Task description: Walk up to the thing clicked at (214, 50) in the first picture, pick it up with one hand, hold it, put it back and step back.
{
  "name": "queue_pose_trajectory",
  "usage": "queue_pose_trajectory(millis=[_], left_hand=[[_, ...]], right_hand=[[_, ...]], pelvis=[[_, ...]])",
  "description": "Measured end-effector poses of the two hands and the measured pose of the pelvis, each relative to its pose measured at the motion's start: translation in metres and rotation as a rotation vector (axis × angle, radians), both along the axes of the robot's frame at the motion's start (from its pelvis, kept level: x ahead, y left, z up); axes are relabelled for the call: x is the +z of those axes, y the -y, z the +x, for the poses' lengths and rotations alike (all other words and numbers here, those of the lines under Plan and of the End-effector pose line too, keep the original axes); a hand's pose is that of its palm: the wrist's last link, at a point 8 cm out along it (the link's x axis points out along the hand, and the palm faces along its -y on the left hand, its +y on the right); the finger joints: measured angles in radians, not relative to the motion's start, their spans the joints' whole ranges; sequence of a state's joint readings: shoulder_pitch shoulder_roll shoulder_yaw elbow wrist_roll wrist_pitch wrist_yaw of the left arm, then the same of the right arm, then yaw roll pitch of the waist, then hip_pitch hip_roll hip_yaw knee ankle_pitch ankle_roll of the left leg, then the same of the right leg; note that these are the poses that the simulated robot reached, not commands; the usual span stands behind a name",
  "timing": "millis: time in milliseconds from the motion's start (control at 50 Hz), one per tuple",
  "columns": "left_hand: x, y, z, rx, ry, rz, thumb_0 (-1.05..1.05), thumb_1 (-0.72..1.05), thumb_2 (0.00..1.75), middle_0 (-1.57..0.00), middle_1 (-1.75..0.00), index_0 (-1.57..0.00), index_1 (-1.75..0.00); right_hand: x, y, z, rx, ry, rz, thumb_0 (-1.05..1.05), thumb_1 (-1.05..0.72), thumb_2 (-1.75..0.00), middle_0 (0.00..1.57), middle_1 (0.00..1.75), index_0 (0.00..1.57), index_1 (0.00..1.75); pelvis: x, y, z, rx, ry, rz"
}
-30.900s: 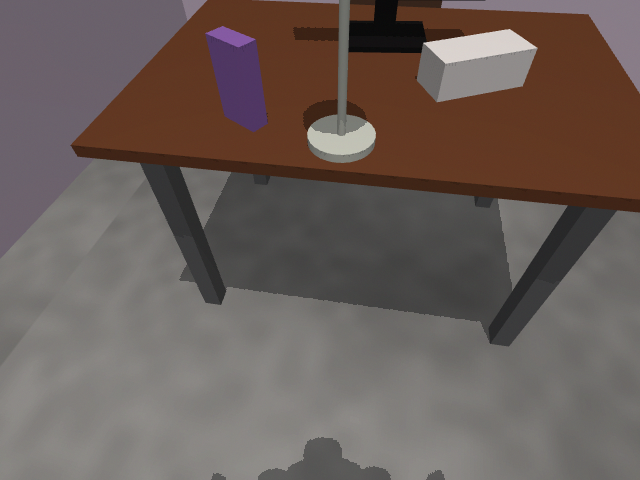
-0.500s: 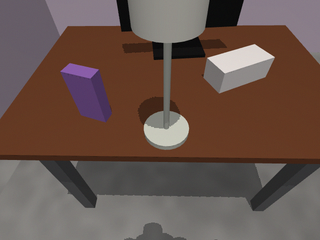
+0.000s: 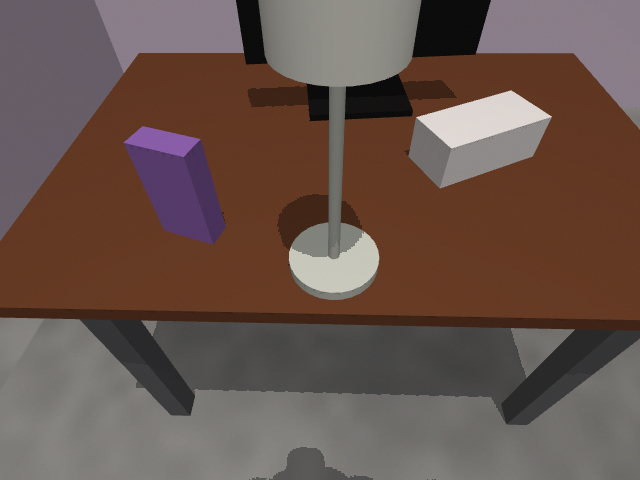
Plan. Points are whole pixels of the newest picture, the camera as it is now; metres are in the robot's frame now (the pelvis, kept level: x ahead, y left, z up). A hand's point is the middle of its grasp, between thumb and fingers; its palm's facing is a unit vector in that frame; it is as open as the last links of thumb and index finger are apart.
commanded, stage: stand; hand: left
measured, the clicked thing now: (180, 189) +0.53 +0.24 +0.06
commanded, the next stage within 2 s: step back in 0.70 s
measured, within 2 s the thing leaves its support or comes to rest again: neither
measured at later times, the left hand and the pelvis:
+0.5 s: hand out of the picture +0.06 +0.25 -0.16, palm faces -0.03 -0.94 -0.34, open 7.4 cm; pelvis +0.00 +0.00 +0.00, yaw +0 degrees
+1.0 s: hand out of the picture +0.05 +0.26 -0.17, palm faces +0.01 -0.91 -0.42, open 7.4 cm; pelvis -0.05 -0.02 -0.03, yaw +1 degrees
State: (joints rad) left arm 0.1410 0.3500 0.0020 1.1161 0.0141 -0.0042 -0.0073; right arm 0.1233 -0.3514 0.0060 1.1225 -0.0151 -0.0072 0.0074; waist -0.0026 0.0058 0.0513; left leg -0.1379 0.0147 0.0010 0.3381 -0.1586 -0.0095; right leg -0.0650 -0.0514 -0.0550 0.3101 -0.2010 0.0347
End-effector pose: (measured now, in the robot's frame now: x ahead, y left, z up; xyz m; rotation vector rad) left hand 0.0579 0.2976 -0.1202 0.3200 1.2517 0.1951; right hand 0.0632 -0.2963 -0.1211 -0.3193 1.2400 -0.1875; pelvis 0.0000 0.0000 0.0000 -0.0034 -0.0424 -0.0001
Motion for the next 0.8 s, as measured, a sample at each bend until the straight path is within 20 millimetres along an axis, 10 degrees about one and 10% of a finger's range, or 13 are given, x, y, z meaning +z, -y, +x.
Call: queue_pose_trajectory(millis=[800], left_hand=[[-0.002,-0.005,0.009,0.027,0.023,0.017,0.0,0.9,0.9,-0.21,-0.3,-0.21,-0.3]], right_hand=[[-0.004,0.009,0.008,-0.01,0.006,-0.002,0.0,-0.91,-0.9,0.21,0.3,0.2,0.3]], pelvis=[[-0.006,0.003,-0.008,0.005,-0.012,-0.001]])
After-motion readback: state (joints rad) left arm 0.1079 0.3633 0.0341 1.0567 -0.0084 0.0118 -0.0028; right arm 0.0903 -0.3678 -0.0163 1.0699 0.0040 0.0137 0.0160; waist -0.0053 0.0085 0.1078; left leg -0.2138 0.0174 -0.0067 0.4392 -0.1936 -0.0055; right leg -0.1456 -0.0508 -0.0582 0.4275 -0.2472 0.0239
